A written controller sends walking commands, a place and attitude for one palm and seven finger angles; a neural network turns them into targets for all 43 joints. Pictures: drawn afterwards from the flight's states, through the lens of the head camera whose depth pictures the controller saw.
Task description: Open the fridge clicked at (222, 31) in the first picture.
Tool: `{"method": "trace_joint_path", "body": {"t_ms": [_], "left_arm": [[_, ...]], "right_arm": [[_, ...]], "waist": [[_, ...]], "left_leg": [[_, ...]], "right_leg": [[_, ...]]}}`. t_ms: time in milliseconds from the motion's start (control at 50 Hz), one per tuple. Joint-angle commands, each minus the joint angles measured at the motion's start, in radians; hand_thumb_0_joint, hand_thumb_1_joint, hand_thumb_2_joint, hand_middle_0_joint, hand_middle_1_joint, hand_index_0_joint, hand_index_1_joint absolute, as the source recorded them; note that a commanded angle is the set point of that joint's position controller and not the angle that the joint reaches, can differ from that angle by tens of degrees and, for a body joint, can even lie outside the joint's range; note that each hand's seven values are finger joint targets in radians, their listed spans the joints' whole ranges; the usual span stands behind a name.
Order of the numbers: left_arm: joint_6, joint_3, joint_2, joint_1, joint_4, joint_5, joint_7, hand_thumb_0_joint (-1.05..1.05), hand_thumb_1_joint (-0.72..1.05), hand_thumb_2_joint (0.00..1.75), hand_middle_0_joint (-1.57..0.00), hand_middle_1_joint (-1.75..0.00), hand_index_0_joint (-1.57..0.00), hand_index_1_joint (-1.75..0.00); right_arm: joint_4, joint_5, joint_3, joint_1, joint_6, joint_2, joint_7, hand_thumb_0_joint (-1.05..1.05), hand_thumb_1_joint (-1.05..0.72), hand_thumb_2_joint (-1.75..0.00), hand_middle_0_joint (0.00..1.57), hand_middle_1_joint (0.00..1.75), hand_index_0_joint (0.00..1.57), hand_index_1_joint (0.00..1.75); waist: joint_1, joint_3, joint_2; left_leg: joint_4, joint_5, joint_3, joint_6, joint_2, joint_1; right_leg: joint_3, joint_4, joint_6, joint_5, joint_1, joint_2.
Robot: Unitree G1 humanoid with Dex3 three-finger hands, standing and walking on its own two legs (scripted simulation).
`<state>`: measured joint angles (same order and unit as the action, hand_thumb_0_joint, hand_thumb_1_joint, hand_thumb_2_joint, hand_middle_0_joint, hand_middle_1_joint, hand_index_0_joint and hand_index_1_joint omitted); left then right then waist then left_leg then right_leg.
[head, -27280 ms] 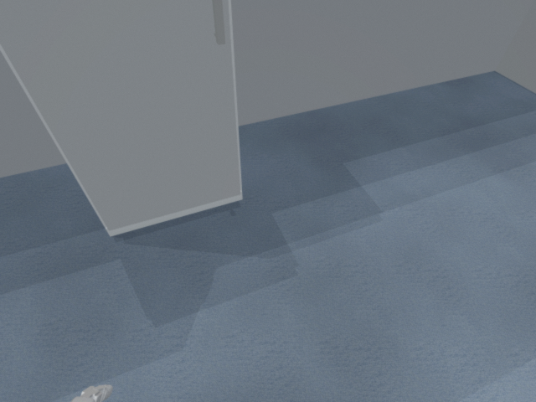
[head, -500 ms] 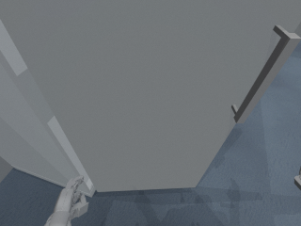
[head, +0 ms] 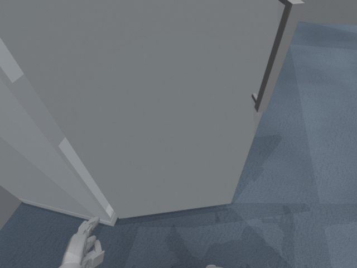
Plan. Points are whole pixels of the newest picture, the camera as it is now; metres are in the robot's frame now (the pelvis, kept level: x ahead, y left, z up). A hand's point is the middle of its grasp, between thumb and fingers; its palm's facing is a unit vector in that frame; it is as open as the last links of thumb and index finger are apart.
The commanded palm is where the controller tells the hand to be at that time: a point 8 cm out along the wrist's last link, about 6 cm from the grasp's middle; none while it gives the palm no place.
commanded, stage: step back with the hand held close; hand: right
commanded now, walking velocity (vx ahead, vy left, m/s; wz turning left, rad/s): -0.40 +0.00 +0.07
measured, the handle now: (270, 61) +0.52 -0.20 +0.21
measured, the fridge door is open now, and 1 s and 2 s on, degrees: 69 69 69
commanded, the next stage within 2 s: stop stepping back and stand still in 0.56 s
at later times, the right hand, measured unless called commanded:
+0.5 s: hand out of the picture +0.13 -0.25 +0.18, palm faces +0.28 +0.86 -0.43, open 7.4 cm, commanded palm +0.06 -0.31 +0.19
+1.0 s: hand out of the picture +0.00 -0.33 +0.18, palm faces +0.34 +0.83 -0.45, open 7.4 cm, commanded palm -0.03 -0.36 +0.19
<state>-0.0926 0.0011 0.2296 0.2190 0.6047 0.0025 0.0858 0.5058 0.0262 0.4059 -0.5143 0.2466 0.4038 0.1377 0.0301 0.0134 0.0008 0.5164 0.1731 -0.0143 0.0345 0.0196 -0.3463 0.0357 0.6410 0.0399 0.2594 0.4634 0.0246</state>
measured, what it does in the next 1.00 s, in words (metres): walks backwards: left foot, then right foot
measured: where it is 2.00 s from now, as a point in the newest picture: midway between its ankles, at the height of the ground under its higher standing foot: outside the picture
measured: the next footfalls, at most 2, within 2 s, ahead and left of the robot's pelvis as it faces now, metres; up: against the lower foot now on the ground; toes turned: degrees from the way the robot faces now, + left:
left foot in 0.28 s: -0.12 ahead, +0.13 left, +0.00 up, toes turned +1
right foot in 0.66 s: -0.01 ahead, -0.11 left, +0.00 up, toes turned +3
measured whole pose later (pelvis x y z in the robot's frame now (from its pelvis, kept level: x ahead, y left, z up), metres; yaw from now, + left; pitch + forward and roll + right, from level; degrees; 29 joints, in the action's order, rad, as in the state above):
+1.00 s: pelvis -0.20 -0.08 +0.01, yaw +6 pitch +0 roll +2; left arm -0.10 -0.01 0.18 0.25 0.64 0.02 0.06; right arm 0.56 0.07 0.42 -0.59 0.14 0.49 0.13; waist 0.04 -0.06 -0.04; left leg 0.41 0.25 0.05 -0.08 0.06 -0.15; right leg -0.04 0.73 -0.03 0.30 0.51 0.03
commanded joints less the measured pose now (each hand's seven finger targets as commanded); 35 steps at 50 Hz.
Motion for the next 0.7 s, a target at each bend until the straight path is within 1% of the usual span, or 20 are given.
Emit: {"method": "trace_joint_path", "body": {"t_ms": [0, 60, 120, 200, 240, 280, 320, 340, 400, 420, 440, 460, 480, 500, 540, 580, 600, 620, 640, 680], "left_arm": [[-0.056, 0.049, 0.139, -0.095, -0.151, 0.005, 0.024, 0.0, 0.9, 0.9, -0.2, -0.3, -0.2, -0.3], [-0.077, 0.063, 0.164, -0.127, -0.173, 0.008, 0.029, 0.0, 0.9, 0.9, -0.2, -0.3, -0.2, -0.3], [-0.088, 0.076, 0.139, -0.117, -0.164, 0.018, 0.006, 0.0, 0.9, 0.9, -0.2, -0.3, -0.2, -0.3], [-0.091, 0.067, 0.112, -0.089, -0.119, 0.025, -0.022, 0.0, 0.9, 0.9, -0.2, -0.3, -0.2, -0.3], [-0.074, 0.051, 0.094, -0.081, -0.092, 0.024, -0.018, 0.0, 0.9, 0.9, -0.2, -0.3, -0.2, -0.3], [-0.074, 0.045, 0.103, -0.127, -0.087, 0.03, 0.005, 0.0, 0.9, 0.9, -0.2, -0.3, -0.2, -0.3], [-0.071, 0.076, 0.112, -0.089, -0.086, 0.002, 0.009, 0.0, 0.9, 0.9, -0.2, -0.3, -0.2, -0.3], [-0.064, 0.075, 0.114, -0.13, -0.122, -0.01, 0.003, 0.0, 0.9, 0.9, -0.2, -0.3, -0.2, -0.3], [-0.041, 0.075, 0.117, -0.179, -0.171, 0.007, -0.013, 0.0, 0.9, 0.9, -0.2, -0.3, -0.2, -0.3], [-0.028, 0.067, 0.097, -0.176, -0.175, 0.012, -0.018, 0.0, 0.9, 0.9, -0.2, -0.3, -0.2, -0.3], [-0.016, 0.063, 0.086, -0.166, -0.175, 0.006, -0.017, 0.0, 0.9, 0.9, -0.2, -0.3, -0.2, -0.3], [-0.01, 0.062, 0.068, -0.147, -0.163, -0.004, -0.015, 0.0, 0.9, 0.9, -0.2, -0.3, -0.2, -0.3], [-0.012, 0.059, 0.065, -0.151, -0.149, 0.002, -0.015, 0.0, 0.9, 0.9, -0.2, -0.3, -0.2, -0.3], [-0.017, 0.056, 0.073, -0.15, -0.14, 0.02, -0.018, 0.0, 0.9, 0.9, -0.2, -0.3, -0.2, -0.3], [-0.01, 0.008, 0.036, -0.158, -0.135, 0.028, -0.009, 0.0, 0.9, 0.9, -0.2, -0.3, -0.2, -0.3], [-0.02, 0.008, 0.079, -0.136, -0.118, 0.014, 0.02, 0.0, 0.9, 0.9, -0.2, -0.3, -0.2, -0.3], [-0.031, 0.023, 0.106, -0.129, -0.113, -0.002, 0.034, 0.0, 0.9, 0.9, -0.2, -0.3, -0.2, -0.3], [-0.042, 0.042, 0.142, -0.116, -0.131, -0.007, 0.032, 0.0, 0.9, 0.9, -0.2, -0.3, -0.2, -0.3], [-0.06, 0.057, 0.14, -0.094, -0.134, -0.019, 0.014, 0.0, 0.9, 0.9, -0.2, -0.3, -0.2, -0.3], [-0.09, 0.074, 0.13, -0.094, -0.155, 0.008, -0.008, 0.0, 0.9, 0.9, -0.2, -0.3, -0.2, -0.3]], "right_arm": [[0.197, 0.007, 0.139, 0.114, 0.069, 0.22, 0.041, 0.0, -0.9, -0.9, 0.2, 0.3, 0.2, 0.3], [0.198, -0.029, 0.18, 0.111, 0.092, 0.201, 0.023, 0.0, -0.9, -0.9, 0.2, 0.3, 0.2, 0.3], [0.177, -0.026, 0.183, 0.054, 0.091, 0.195, 0.004, 0.0, -0.9, -0.9, 0.2, 0.3, 0.2, 0.3], [0.218, 0.03, 0.147, -0.015, 0.098, 0.187, -0.01, 0.0, -0.9, -0.9, 0.2, 0.3, 0.2, 0.3], [0.235, 0.036, 0.133, 0.054, 0.112, 0.209, -0.013, 0.0, -0.9, -0.9, 0.2, 0.3, 0.2, 0.3], [0.226, 0.031, 0.144, 0.173, 0.11, 0.258, 0.0, 0.0, -0.9, -0.9, 0.2, 0.3, 0.2, 0.3], [0.21, 0.025, 0.098, 0.202, 0.084, 0.22, -0.009, 0.0, -0.9, -0.9, 0.2, 0.3, 0.2, 0.3], [0.229, 0.03, 0.096, 0.193, 0.069, 0.22, -0.013, 0.0, -0.9, -0.9, 0.2, 0.3, 0.2, 0.3], [0.212, 0.057, 0.182, 0.048, 0.047, 0.249, -0.026, 0.0, -0.9, -0.9, 0.2, 0.3, 0.2, 0.3], [0.213, 0.071, 0.196, 0.002, 0.049, 0.246, -0.03, 0.0, -0.9, -0.9, 0.2, 0.3, 0.2, 0.3], [0.222, 0.079, 0.202, -0.018, 0.053, 0.264, -0.026, 0.0, -0.9, -0.9, 0.2, 0.3, 0.2, 0.3], [0.214, 0.079, 0.21, -0.052, 0.054, 0.288, -0.021, 0.0, -0.9, -0.9, 0.2, 0.3, 0.2, 0.3], [0.205, 0.074, 0.199, -0.063, 0.039, 0.288, -0.012, 0.0, -0.9, -0.9, 0.2, 0.3, 0.2, 0.3], [0.21, 0.065, 0.204, -0.039, 0.032, 0.274, -0.009, 0.0, -0.9, -0.9, 0.2, 0.3, 0.2, 0.3], [0.175, 0.029, 0.151, 0.042, 0.012, 0.246, -0.001, 0.0, -0.9, -0.9, 0.2, 0.3, 0.2, 0.3], [0.134, 0.016, 0.11, 0.15, 0.013, 0.226, 0.006, 0.0, -0.9, -0.9, 0.2, 0.3, 0.2, 0.3], [0.163, 0.012, 0.086, 0.199, 0.016, 0.228, 0.007, 0.0, -0.9, -0.9, 0.2, 0.3, 0.2, 0.3], [0.214, 0.014, 0.098, 0.196, 0.03, 0.241, 0.008, 0.0, -0.9, -0.9, 0.2, 0.3, 0.2, 0.3], [0.23, 0.029, 0.085, 0.191, 0.05, 0.228, -0.002, 0.0, -0.9, -0.9, 0.2, 0.3, 0.2, 0.3], [0.267, 0.038, 0.117, 0.06, 0.039, 0.213, -0.004, 0.0, -0.9, -0.9, 0.2, 0.3, 0.2, 0.3]], "waist": [[-0.033, -0.07, 0.062], [-0.005, -0.109, 0.315], [0.003, -0.111, 0.206], [-0.006, -0.161, 0.23], [-0.012, -0.201, 0.074], [-0.014, -0.273, 0.054], [-0.032, -0.388, -0.042], [-0.016, -0.398, -0.023], [0.006, -0.23, 0.21], [0.009, -0.201, 0.209], [0.001, -0.184, 0.082], [-0.006, -0.159, -0.135], [0.005, -0.083, -0.234], [0.008, -0.047, -0.213], [-0.016, 0.019, -0.129], [-0.035, 0.003, -0.066], [-0.037, -0.036, 0.014], [-0.005, -0.141, 0.15], [0.009, -0.228, 0.181], [0.006, -0.324, 0.281]], "left_leg": [[-0.145, 0.24, -0.074, -0.055, -0.075, -0.11], [0.348, 0.08, -0.001, -0.004, 0.104, 0.402], [0.323, 0.196, -0.029, -0.022, 0.094, 0.327], [-0.082, 0.266, -0.013, -0.062, 0.042, 0.141], [-0.262, 0.033, -0.136, -0.081, -0.07, -0.005], [-0.175, -0.275, -0.087, -0.039, -0.093, -0.064], [-0.087, -0.418, -0.018, 0.057, 0.0, -0.073], [-0.05, -0.247, -0.01, 0.056, 0.014, -0.056], [-0.065, 0.238, 0.01, -0.029, 0.044, 0.064], [-0.115, 0.292, 0.0, -0.066, 0.021, 0.075], [-0.216, 0.363, -0.075, -0.104, -0.058, -0.034], [-0.381, 0.531, -0.247, -0.165, -0.223, -0.31], [-0.442, 0.52, -0.354, -0.249, -0.37, -0.433], [-0.379, 0.214, -0.343, -0.281, -0.39, -0.326], [-0.195, -0.398, -0.163, -0.188, -0.293, -0.076], [-0.04, -0.599, -0.058, -0.107, -0.177, 0.039], [0.032, -0.525, -0.008, -0.049, -0.105, 0.062], [0.128, -0.262, 0.005, -0.017, -0.016, 0.057], [0.217, 0.176, -0.042, -0.023, 0.018, 0.024], [0.402, 0.393, -0.047, -0.027, 0.05, 0.019]], "right_leg": [[0.105, -0.183, 0.011, 0.184, -0.124, -0.085], [0.39, -0.56, 0.133, 0.621, 0.376, -0.309], [0.318, -0.465, 0.139, 0.438, 0.285, -0.288], [0.216, -0.4, 0.026, 0.182, -0.098, -0.245], [0.061, -0.191, -0.03, -0.216, -0.35, -0.166], [-0.043, -0.142, -0.04, -0.474, -0.516, -0.152], [-0.051, -0.108, -0.001, -0.746, -0.708, -0.158], [-0.032, -0.135, 0.008, -0.677, -0.683, -0.183], [0.059, -0.374, -0.008, 0.018, -0.265, -0.205], [0.05, -0.381, -0.045, 0.151, -0.196, -0.183], [-0.014, -0.216, -0.079, 0.151, -0.234, -0.117], [-0.06, 0.105, -0.108, 0.079, -0.366, -0.031], [-0.035, 0.375, -0.112, 0.105, -0.305, 0.018], [-0.02, 0.477, -0.099, 0.169, -0.128, 0.012], [-0.019, 0.268, -0.069, 0.159, 0.025, -0.061], [-0.07, -0.099, -0.063, -0.041, -0.068, -0.026], [-0.055, -0.268, -0.055, -0.415, -0.175, -0.057], [0.064, -0.289, -0.014, -0.747, -0.286, -0.196], [0.123, -0.308, 0.031, -0.808, -0.408, -0.282], [0.309, -0.39, 0.03, -0.326, -0.343, -0.334]]}}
